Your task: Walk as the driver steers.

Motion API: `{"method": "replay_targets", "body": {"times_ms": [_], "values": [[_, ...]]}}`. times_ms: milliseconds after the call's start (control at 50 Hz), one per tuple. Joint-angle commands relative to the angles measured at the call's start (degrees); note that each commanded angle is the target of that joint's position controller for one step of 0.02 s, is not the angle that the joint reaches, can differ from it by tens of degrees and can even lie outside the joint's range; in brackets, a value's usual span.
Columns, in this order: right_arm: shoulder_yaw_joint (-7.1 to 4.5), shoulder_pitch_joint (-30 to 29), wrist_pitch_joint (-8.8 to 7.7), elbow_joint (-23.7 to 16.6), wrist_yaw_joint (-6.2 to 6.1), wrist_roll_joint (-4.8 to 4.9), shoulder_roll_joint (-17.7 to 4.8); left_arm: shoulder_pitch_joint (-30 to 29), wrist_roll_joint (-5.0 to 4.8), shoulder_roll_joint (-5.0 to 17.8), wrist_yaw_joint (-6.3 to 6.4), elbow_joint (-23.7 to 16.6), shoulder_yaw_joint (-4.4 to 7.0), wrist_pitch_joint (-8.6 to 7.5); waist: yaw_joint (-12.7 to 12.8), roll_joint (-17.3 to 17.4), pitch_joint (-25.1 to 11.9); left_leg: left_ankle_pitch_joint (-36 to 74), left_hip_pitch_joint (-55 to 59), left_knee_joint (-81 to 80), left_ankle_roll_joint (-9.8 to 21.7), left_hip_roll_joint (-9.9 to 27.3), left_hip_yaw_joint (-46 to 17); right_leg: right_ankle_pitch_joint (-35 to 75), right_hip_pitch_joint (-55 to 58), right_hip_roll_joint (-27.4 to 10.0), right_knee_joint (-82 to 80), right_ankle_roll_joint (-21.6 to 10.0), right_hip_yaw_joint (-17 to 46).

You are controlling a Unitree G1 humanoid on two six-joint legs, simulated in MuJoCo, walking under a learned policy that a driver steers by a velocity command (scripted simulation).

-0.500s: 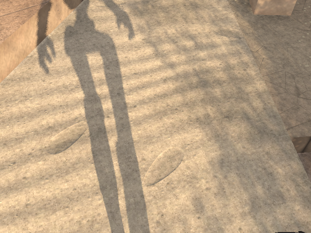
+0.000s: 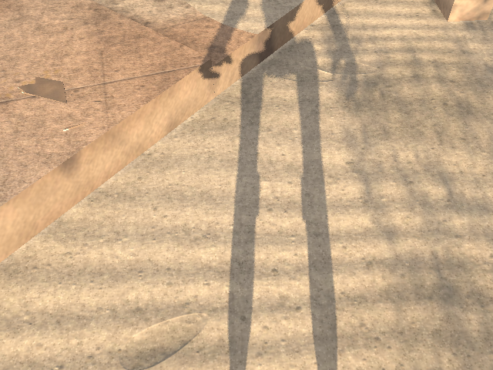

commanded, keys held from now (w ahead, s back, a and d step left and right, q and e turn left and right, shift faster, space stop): w+q+shift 0.28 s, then shift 0.72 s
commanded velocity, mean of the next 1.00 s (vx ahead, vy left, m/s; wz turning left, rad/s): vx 0.51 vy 0.00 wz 0.48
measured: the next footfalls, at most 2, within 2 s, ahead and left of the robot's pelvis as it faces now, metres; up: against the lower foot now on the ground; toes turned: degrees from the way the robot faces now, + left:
left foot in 0.30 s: +0.46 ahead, +0.09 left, +0.00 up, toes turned +20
right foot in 0.70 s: +0.82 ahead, +0.08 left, +0.00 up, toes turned +28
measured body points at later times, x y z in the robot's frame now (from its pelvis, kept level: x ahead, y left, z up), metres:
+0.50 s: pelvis +0.43 +0.05 +0.00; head +0.48 +0.06 +0.44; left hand +0.48 +0.35 -0.10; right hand +0.62 -0.16 -0.13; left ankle +0.42 +0.07 -0.73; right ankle +0.53 -0.09 -0.64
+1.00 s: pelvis +0.64 +0.07 +0.00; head +0.67 +0.08 +0.45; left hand +0.60 +0.33 -0.13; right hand +0.84 -0.11 -0.14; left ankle +0.58 +0.18 -0.72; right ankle +0.78 +0.06 -0.73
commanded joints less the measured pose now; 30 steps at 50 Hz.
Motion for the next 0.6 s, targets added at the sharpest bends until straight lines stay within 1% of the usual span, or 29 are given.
{"method": "replay_targets", "body": {"times_ms": [20,40,60,80,100,140,160,180,200,220,240,260,280,300,320,340,360,380,400,420,440,460,480,500,520,540,560,580,600], "values": [[0.81,-6.8,1.05,-7.4,1.76,-1.27,0.8,11.9,-1.05,4.2,-0.12,2.5,2.01,-1.16,4.8,-8.6,0.4,2.0,-23.0,1.5,-0.7,7.3,-1.9,4.0,19.1,-15.0,-16.8,-6.8,15.4],[1.27,-8.8,1.72,-9.1,2.12,-1.25,2.0,12.6,-1.76,3.5,-0.52,3.7,1.9,-1.64,4.0,-9.0,1.1,2.1,-24.8,1.0,-0.8,7.9,-1.4,9.4,19.0,-15.2,-17.3,-6.4,12.2],[1.62,-11.3,2.15,-10.5,2.48,-1.43,2.3,12.7,-2.21,3.0,-0.79,4.5,1.84,-1.97,3.6,-8.3,1.8,3.5,-26.2,0.5,-0.9,8.2,-0.7,13.7,18.6,-14.7,-18.5,-5.9,8.5],[2.02,-13.4,2.19,-12.3,2.92,-1.55,2.6,11.8,-2.34,3.4,-0.91,4.8,1.89,-2.3,2.7,-8.6,2.4,6.6,-25.9,-1.9,-0.9,8.1,0.3,17.2,17.0,-14.0,-19.6,-5.4,4.8],[2.36,-15.0,2.11,-13.5,3.38,-1.51,2.4,10.5,-2.25,3.9,-0.88,5.0,1.99,-2.59,1.7,-8.8,3.2,10.3,-24.9,-5.0,-0.8,8.1,1.1,20.0,15.4,-12.8,-20.9,-4.9,1.0],[2.98,-18.5,2.05,-15.1,4.31,-1.2,1.6,8.4,-2.02,5.5,-0.79,5.3,2.32,-2.9,0.6,-7.1,5.3,16.7,-19.7,-15.2,-0.3,7.3,4.3,21.9,11.7,-10.4,-24.0,-4.0,-5.9],[3.21,-20.4,2.02,-15.4,4.73,-1.15,1.4,9.0,-2.02,6.2,-0.7,5.8,2.46,-2.94,0.9,-5.2,6.7,18.9,-16.4,-20.3,0.4,6.0,7.4,25.7,11.1,-9.2,-25.0,-3.5,-9.0],[3.45,-21.7,1.97,-15.8,4.94,-1.13,1.4,9.9,-1.93,7.6,-0.64,6.2,2.7,-3.0,0.9,-4.9,7.3,20.0,-12.3,-24.6,1.6,4.5,9.8,33.5,10.9,-9.2,-24.7,-3.1,-11.0],[3.31,-21.8,1.83,-15.2,4.85,-1.09,0.7,12.0,-2.0,8.7,-0.5,6.7,2.92,-2.87,1.0,-4.4,6.5,19.9,-8.9,-26.5,2.5,1.8,12.5,47.9,13.5,-8.7,-21.7,-2.6,-12.3],[3.07,-20.0,1.7,-14.5,4.6,-1.09,-0.2,13.7,-2.01,10.7,-0.17,6.7,3.35,-2.42,-0.2,-5.7,4.4,18.1,-5.6,-27.4,3.5,-0.6,14.0,61.0,16.7,-9.4,-16.8,-2.2,-12.6],[2.63,-16.0,1.57,-13.2,4.2,-1.07,-1.4,13.8,-1.91,12.7,0.29,6.4,3.86,-1.63,-2.8,-7.4,1.7,15.4,-0.8,-27.8,4.4,-2.4,14.3,70.0,18.5,-10.5,-9.9,-1.9,-12.5],[1.71,-8.1,1.38,-11.1,3.7,-1.16,-3.4,12.5,-1.65,14.5,0.66,5.8,4.36,-0.6,-7.5,-8.2,-2.8,12.9,8.2,-27.9,5.9,-3.9,13.2,74.6,17.7,-11.8,1.3,-2.2,-11.8],[0.24,4.1,1.16,-7.3,2.8,-1.19,-5.8,9.9,-1.42,15.1,0.74,4.5,4.55,0.29,-12.8,-8.1,-8.0,11.2,22.0,-29.9,8.1,-4.5,9.9,72.3,12.3,-12.7,16.9,-2.9,-10.3],[-1.15,9.1,1.14,-4.2,1.15,-1.28,-7.8,10.5,-1.1,12.8,0.09,4.7,4.27,0.6,-12.5,-1.5,-8.6,11.7,33.9,-35.9,9.6,-2.5,3.5,34.1,0.7,-6.6,37.6,-1.9,-10.3],[-1.95,3.8,1.56,-5.3,-0.18,-1.08,-13.0,13.3,-0.31,4.2,-0.41,2.3,2.05,0.21,-4.4,11.6,-5.7,34.4,37.6,-33.6,10.5,9.9,-14.3,-17.7,-15.9,1.6,61.1,-0.2,-8.8],[-3.12,3.5,2.11,-8.9,-0.53,-1.62,-16.3,16.3,-2.68,8.0,-0.03,-3.0,2.37,-0.12,-3.7,10.4,-21.4,37.4,50.0,-43.6,21.1,20.5,-36.8,-15.9,-25.6,3.0,68.7,0.6,4.0],[-2.67,2.0,1.86,-9.1,-1.15,-0.7,-12.7,11.4,-2.38,9.7,0.34,-2.7,2.1,-0.71,-3.8,-0.7,-16.7,36.8,43.6,-49.3,19.3,19.7,-36.8,-9.1,-27.4,0.2,64.2,0.6,6.2],[-1.85,-0.8,1.38,-8.2,-1.87,-0.57,-9.9,10.8,-2.61,9.0,0.42,-2.2,1.73,-0.75,-0.3,-4.4,-7.1,41.4,32.0,-50.6,17.7,18.7,-30.3,-6.7,-25.5,-1.9,59.1,0.7,5.0],[-1.0,-3.2,0.73,-7.6,-2.01,-0.36,-7.5,10.1,-1.48,8.1,0.5,-1.4,1.53,-0.18,2.3,-8.4,-2.2,45.4,22.3,-50.9,15.9,16.2,-25.6,-7.3,-21.6,-3.6,54.4,0.9,4.8],[-0.35,-9.2,-1.85,-12.1,-0.61,1.96,-5.0,10.1,-4.97,11.5,1.31,-1.6,3.54,-1.47,3.0,-11.3,-3.8,41.7,17.2,-52.5,15.8,15.2,-25.6,-10.0,-18.7,-3.5,53.1,2.0,9.1],[-0.16,-11.0,-3.0,-11.1,-0.03,1.73,-5.3,10.6,-5.22,11.2,1.6,-1.5,3.8,-1.11,5.6,-10.2,-3.0,42.9,12.2,-53.1,14.7,14.8,-22.7,-9.1,-16.1,-5.2,48.6,2.6,9.3],[-0.02,-11.4,-3.52,-10.0,-0.02,1.99,-4.3,9.8,-4.47,9.4,1.75,-2.0,3.66,-0.72,6.2,-8.5,-1.6,44.7,8.5,-53.4,13.8,13.2,-19.5,-8.9,-15.2,-6.2,42.8,3.0,8.4],[0.25,-11.2,-3.64,-9.0,-0.47,2.49,-3.3,7.3,-3.57,7.2,1.7,-3.1,3.1,-0.78,5.8,-7.4,0.2,48.5,4.7,-53.8,12.2,10.7,-15.1,-8.1,-14.1,-5.9,35.4,3.2,6.7],[0.25,-10.7,-3.43,-8.1,-1.19,2.19,-3.3,4.0,-2.83,4.8,1.65,-4.4,2.46,-1.1,5.0,-6.2,0.9,52.9,1.8,-53.6,10.8,7.5,-11.0,-4.5,-12.6,-4.1,28.9,3.3,4.3],[0.16,-10.3,-2.86,-7.4,-2.02,1.94,-3.3,1.9,-2.3,2.2,1.18,-4.9,1.63,-1.43,4.1,-4.8,0.3,53.4,0.5,-52.8,8.6,4.0,-6.6,2.1,-9.8,-2.2,21.3,2.9,2.3],[0.09,-8.5,-2.17,-6.7,-2.86,1.88,-3.0,0.3,-2.18,0.8,0.47,-4.7,1.18,-1.81,2.3,-3.6,-1.9,50.6,1.5,-52.0,6.7,1.4,-3.5,11.7,-6.6,0.1,13.9,2.7,0.7],[0.12,-5.2,-1.54,-5.4,-3.41,1.96,-2.7,-1.8,-2.28,0.6,-0.32,-4.5,1.15,-2.19,0.1,-3.0,-3.6,46.2,3.9,-51.5,5.2,0.8,-2.9,20.5,-4.4,2.3,8.0,2.6,0.0],[0.16,-2.5,-1.01,-4.1,-3.7,2.08,-2.8,-3.8,-2.62,1.0,-1.03,-4.9,1.36,-2.39,-1.4,-2.2,-4.3,42.8,6.4,-51.2,4.2,1.4,-3.7,25.6,-3.3,3.8,3.8,2.3,0.1],[0.16,-1.0,-0.52,-3.2,-3.82,2.0,-2.8,-5.8,-2.96,1.5,-1.55,-5.7,1.55,-2.49,-2.0,-0.4,-4.1,40.2,8.4,-50.9,3.5,2.6,-5.2,27.5,-3.1,4.4,0.6,1.7,0.6]]}}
